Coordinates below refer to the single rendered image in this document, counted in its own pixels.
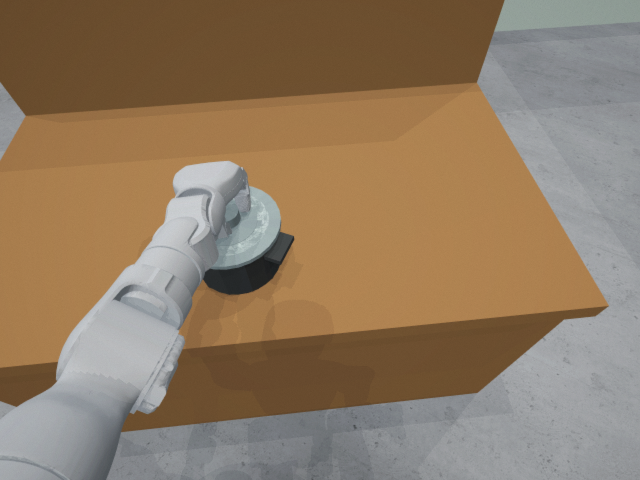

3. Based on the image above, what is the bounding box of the robot left forearm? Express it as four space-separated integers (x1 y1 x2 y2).
56 184 226 381

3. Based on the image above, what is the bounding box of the lid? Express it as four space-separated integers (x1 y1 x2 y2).
210 186 281 270

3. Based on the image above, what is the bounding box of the pot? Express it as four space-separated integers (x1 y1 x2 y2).
203 232 294 295

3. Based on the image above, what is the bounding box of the table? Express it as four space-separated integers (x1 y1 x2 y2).
0 0 609 432

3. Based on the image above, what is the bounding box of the robot left hand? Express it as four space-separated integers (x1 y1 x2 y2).
173 161 251 239

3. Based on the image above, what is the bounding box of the robot left upper arm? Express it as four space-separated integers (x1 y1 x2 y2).
0 299 185 480

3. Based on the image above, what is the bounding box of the knob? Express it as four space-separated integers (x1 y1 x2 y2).
225 202 241 229

